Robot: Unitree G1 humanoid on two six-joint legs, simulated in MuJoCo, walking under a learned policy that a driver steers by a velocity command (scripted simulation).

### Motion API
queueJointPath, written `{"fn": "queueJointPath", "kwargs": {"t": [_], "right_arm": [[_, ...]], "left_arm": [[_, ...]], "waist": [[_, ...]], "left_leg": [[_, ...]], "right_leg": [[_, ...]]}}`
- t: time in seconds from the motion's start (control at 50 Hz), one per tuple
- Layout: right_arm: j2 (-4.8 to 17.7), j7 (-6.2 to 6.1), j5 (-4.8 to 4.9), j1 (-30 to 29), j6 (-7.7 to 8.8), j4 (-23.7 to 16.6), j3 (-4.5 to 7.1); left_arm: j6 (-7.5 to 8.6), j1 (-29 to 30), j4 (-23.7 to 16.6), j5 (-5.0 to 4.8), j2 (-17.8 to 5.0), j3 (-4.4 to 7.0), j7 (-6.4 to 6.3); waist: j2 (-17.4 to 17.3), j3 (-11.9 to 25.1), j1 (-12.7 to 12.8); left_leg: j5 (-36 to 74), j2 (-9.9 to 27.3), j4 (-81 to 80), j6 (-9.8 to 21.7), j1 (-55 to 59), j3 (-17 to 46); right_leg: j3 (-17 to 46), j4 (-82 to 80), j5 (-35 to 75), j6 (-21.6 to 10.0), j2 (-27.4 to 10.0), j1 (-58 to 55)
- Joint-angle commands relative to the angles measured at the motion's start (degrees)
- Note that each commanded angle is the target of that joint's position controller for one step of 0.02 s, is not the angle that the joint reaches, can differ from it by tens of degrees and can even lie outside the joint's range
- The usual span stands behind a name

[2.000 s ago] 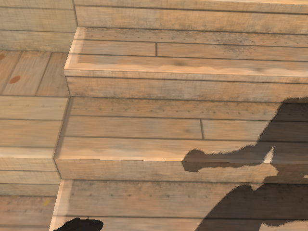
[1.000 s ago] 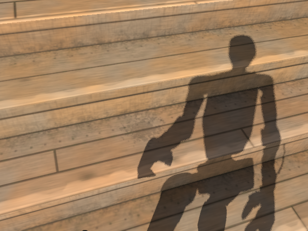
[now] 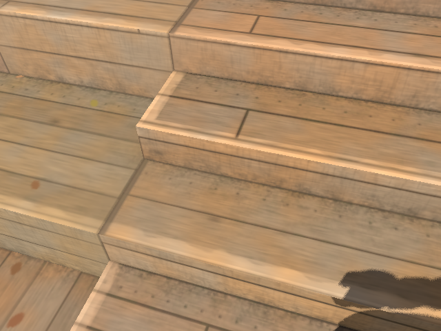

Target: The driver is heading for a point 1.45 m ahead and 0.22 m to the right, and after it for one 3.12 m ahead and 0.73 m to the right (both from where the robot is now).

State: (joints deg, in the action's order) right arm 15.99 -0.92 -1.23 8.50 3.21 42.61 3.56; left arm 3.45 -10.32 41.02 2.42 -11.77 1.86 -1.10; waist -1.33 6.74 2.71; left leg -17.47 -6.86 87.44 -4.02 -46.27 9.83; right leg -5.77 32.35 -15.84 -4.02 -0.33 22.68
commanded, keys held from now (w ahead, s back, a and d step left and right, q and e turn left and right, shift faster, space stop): no key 0.72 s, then w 0.14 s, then no key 0.14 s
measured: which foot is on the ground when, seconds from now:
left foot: up 0.00-0.26, down 0.28-1.00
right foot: down 0.00-1.00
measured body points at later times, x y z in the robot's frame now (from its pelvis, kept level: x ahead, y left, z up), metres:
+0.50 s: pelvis +0.03 +0.01 -0.01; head +0.05 +0.00 +0.44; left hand +0.15 +0.26 -0.11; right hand +0.25 -0.20 -0.10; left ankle +0.06 +0.14 -0.73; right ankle +0.01 -0.09 -0.73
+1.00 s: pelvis +0.08 +0.03 +0.00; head +0.07 +0.04 +0.45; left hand +0.06 +0.28 -0.15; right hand +0.13 -0.21 -0.14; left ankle +0.06 +0.14 -0.73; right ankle +0.01 -0.09 -0.73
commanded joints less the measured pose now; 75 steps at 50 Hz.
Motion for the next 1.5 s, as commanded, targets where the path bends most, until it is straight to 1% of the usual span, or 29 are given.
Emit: {"fn": "queueJointPath", "kwargs": {"t": [0.02,0.06,0.12,0.16,0.18,0.2,0.22,0.24,0.28,0.3,0.32,0.34,0.38,0.42,0.46,0.56,0.58,0.62,0.72,0.8,0.86,0.92,0.96,1.0,1.04,1.08,1.14,1.22,1.5], "right_arm": [[1.8,-0.49,0.53,-5.8,1.11,-5.0,0.1],[2.7,-0.8,0.34,-5.0,1.54,-4.2,0.48],[2.0,0.05,-0.2,-1.5,1.52,-1.3,0.6],[0.0,1.75,-0.92,0.6,1.16,0.5,0.18],[-1.3,3.68,-1.47,1.6,0.61,1.6,-0.37],[-3.2,5.88,-0.99,0.7,0.49,1.9,-0.68],[-1.9,6.36,-0.03,-0.5,0.53,0.3,-0.6],[-0.4,5.89,0.68,-2.2,0.94,-0.9,-0.38],[0.3,4.08,1.85,-2.9,2.98,-3.6,-0.67],[5.4,3.12,2.23,-9.3,3.94,-7.4,-0.19],[5.5,2.86,2.24,-13.3,4.26,-8.8,0.29],[3.0,2.79,1.62,-10.8,3.92,-7.6,-0.09],[2.7,2.6,1.07,-6.8,2.49,-6.4,0.53],[2.0,2.5,1.51,-3.1,1.3,-4.7,0.87],[0.8,2.73,1.82,-2.4,0.95,-3.9,0.77],[-0.2,3.4,2.0,-5.4,1.05,-3.7,0.09],[-3.2,1.67,-0.75,1.7,0.62,-2.6,-0.81],[-1.6,-0.2,-0.49,1.5,0.07,-1.5,-0.6],[-0.7,-0.89,0.15,3.1,-0.49,0.2,-0.61],[0.6,-0.92,-0.05,7.5,-1.64,3.0,0.45],[-0.1,-0.55,-0.19,7.1,-2.06,2.4,0.84],[-4.8,0.05,-0.3,8.4,-0.92,2.4,-0.47],[-3.6,-0.19,0.0,13.7,-0.34,4.4,-0.39],[-0.7,-0.89,0.62,17.0,-0.19,5.7,0.1],[-1.6,-1.82,0.25,17.6,-0.53,6.3,-0.62],[-1.3,-2.25,0.31,14.0,-0.58,6.1,-0.97],[-1.1,-2.28,0.96,13.6,-0.42,7.2,-1.28],[-1.2,-2.24,1.16,13.4,-0.76,8.9,-1.48],[-1.7,-1.57,0.98,11.0,-1.96,13.2,-2.18]], "left_arm": [[-0.52,1.3,-4.9,0.04,-2.8,-0.53,0.06],[-0.67,-1.6,-3.7,0.05,-3.1,-0.96,1.59],[-0.04,1.6,-3.4,-0.96,-0.5,-2.57,4.31],[0.83,5.5,-3.1,-2.38,0.3,-3.29,5.19],[1.74,8.7,-3.3,-3.57,-0.5,-3.1,5.42],[2.59,6.7,-1.3,-3.69,-2.4,-2.44,5.52],[2.63,4.6,1.1,-3.51,-4.5,-1.66,5.68],[2.74,3.8,2.2,-2.86,-5.1,-1.29,5.91],[3.42,0.9,3.7,-3.32,0.3,-2.77,5.94],[3.87,-8.7,3.8,-2.76,0.4,-2.07,3.83],[4.53,-7.0,2.5,-2.49,-1.9,-1.62,1.91],[4.29,-0.6,0.2,-1.82,-4.6,-0.52,1.25],[2.97,1.3,-1.2,-1.98,-5.4,0.87,1.31],[2.83,0.5,-1.2,-2.26,-2.4,0.41,2.88],[3.1,1.7,-1.4,-2.34,-0.4,-0.06,4.22],[2.41,0.3,-0.7,-1.71,-1.7,0.31,5.59],[0.24,-4.5,0.9,-1.59,-2.7,0.78,1.71],[-1.14,-3.9,1.4,-1.53,-3.1,0.47,-0.66],[-1.98,-5.1,3.1,-1.59,-3.0,0.36,-0.98],[-2.66,-7.3,4.7,-0.96,-4.9,1.13,-1.05],[-3.3,-10.0,4.8,-0.9,-7.8,2.17,-1.23],[-3.0,-10.8,6.3,-1.35,-6.7,2.06,-1.15],[-2.56,-8.7,6.3,-1.41,-4.7,1.38,-1.06],[-2.16,-11.6,7.0,-1.97,-2.2,0.35,-1.03],[-2.86,-13.7,8.3,-2.67,-1.6,-0.24,-1.14],[-3.02,-15.3,9.4,-2.6,-2.6,-0.31,-1.37],[-3.07,-15.5,10.4,-2.75,-3.5,-0.47,-2.07],[-3.02,-15.7,11.3,-2.67,-2.8,-1.06,-2.61],[-2.82,-16.4,13.6,-1.66,-0.9,-2.27,-2.58]], "waist": [[5.4,2.1,0.9],[6.6,1.8,1.4],[5.8,0.8,-1.6],[4.0,0.1,-4.3],[3.6,-0.9,-5.4],[5.9,-2.6,-4.6],[5.8,-3.3,-4.6],[5.8,-4.1,-3.9],[6.1,1.2,-3.9],[-0.8,8.5,3.4],[-4.9,9.1,2.7],[-3.1,6.7,0.5],[-0.8,3.5,-1.0],[1.5,0.1,-2.4],[1.6,-0.2,-3.1],[0.7,-0.5,-2.1],[2.9,1.8,-2.3],[-0.3,-2.2,-2.3],[0.1,-4.8,-2.1],[2.9,-8.5,-2.1],[6.3,-14.1,-0.7],[7.1,-15.2,-1.7],[1.5,-14.0,-3.9],[-7.4,-9.5,-3.5],[-6.6,-7.0,-3.2],[-3.1,-7.1,-1.8],[0.0,-5.4,-2.1],[2.6,-5.3,-2.1],[2.1,-9.9,-2.8]], "left_leg": [[2.0,1.0,2.3,-1.3,-12.9,0.2],[3.1,0.7,1.1,-1.6,-14.3,0.8],[5.7,3.8,-7.8,-2.0,-9.3,0.9],[3.5,8.3,-25.8,-3.9,-0.5,-3.4],[-1.3,10.4,-36.8,-4.9,10.2,-10.2],[-4.9,10.7,-42.0,-5.1,17.6,-12.0],[1.8,10.3,-46.5,-3.1,21.7,-13.8],[6.7,10.4,-51.5,-0.9,22.8,-13.4],[23.5,12.8,-58.7,5.2,29.1,-9.3],[41.4,14.8,-53.8,13.3,33.3,-5.8],[38.5,16.6,-54.5,17.9,29.5,-2.4],[32.3,16.0,-55.7,16.2,25.5,-2.5],[17.7,13.8,-55.0,12.0,23.9,-5.0],[10.5,11.9,-55.0,9.8,23.9,-7.2],[11.5,11.1,-55.6,8.7,25.5,-8.5],[14.3,10.6,-57.1,8.5,27.4,-8.4],[22.3,13.4,-58.2,6.3,31.8,-7.0],[24.1,13.1,-58.8,4.9,31.6,-7.2],[19.8,13.3,-61.9,5.2,31.5,-6.9],[-6.8,9.4,-61.9,7.2,28.0,-9.6],[-13.1,6.8,-56.2,7.9,19.7,-13.3],[-2.8,7.5,-53.2,7.4,22.0,-15.4],[1.4,8.2,-58.8,8.1,29.2,-11.9],[23.4,14.3,-62.2,11.0,38.7,-2.0],[37.9,17.7,-62.9,13.2,43.3,1.5],[45.7,16.1,-61.1,11.5,42.9,-2.3],[44.0,13.1,-60.6,8.4,41.5,-6.7],[40.9,12.8,-60.9,8.0,41.9,-8.3],[24.1,13.4,-65.7,6.5,39.1,-9.0]], "right_leg": [[14.7,-13.2,9.1,-11.8,-12.6,-14.8],[14.4,-13.3,10.1,-13.0,-13.8,-16.2],[12.0,-13.2,6.0,-10.9,-13.3,-12.5],[8.7,-13.4,-1.2,-6.9,-11.5,-8.8],[3.9,-13.0,-5.0,-3.7,-8.7,-2.8],[5.0,-11.9,-6.4,-2.4,-9.1,1.3],[7.0,-10.1,-7.9,-3.7,-11.3,2.5],[9.5,-8.6,-4.9,-5.1,-13.1,1.0],[9.8,-3.3,10.7,-2.8,-13.5,-4.6],[3.0,1.0,14.8,0.0,-7.6,-7.8],[-1.4,3.7,13.3,2.7,-3.1,-8.5],[-2.2,4.3,10.9,2.3,-2.6,-10.0],[-0.8,0.3,8.2,-0.6,-4.0,-8.2],[2.2,-4.6,6.3,-2.3,-6.2,-6.5],[3.0,-5.3,6.5,-1.6,-7.1,-7.1],[-0.4,-3.7,6.1,1.6,-5.0,-8.5],[0.8,-6.3,11.7,3.5,-6.7,-11.2],[1.0,-7.1,11.6,4.3,-6.6,-11.8],[1.2,-9.8,7.9,3.8,-6.6,-13.8],[2.0,-11.9,-13.6,1.3,-5.8,-11.7],[8.6,-16.7,-30.4,-2.1,-10.1,-10.0],[11.3,-17.9,-19.3,-4.9,-13.3,-10.0],[4.2,-9.7,-0.5,-2.7,-8.7,-8.7],[-1.0,-0.9,5.9,1.5,-4.1,-6.6],[0.7,-1.1,0.3,3.3,-3.9,-7.6],[1.8,-5.6,4.8,3.3,-4.5,-11.8],[2.1,-7.5,21.9,3.6,-6.0,-19.1],[2.2,-8.0,28.3,3.4,-7.2,-20.3],[3.2,-13.8,18.7,2.3,-7.8,-17.8]]}}
Keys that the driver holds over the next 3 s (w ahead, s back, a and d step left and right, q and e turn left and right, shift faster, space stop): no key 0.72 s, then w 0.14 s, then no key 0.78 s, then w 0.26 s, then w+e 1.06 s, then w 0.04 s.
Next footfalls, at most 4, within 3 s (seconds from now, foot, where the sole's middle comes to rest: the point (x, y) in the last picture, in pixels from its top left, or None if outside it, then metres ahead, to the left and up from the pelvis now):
0.28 left None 0.10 0.15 -0.77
2.02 left None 0.15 0.18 -0.77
2.40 right None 0.39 -0.01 -0.63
2.88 left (199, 222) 0.73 0.15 -0.49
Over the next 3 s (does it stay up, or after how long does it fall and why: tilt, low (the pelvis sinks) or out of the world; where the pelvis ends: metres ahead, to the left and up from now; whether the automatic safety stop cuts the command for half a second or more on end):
stays up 0.59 0.10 0.20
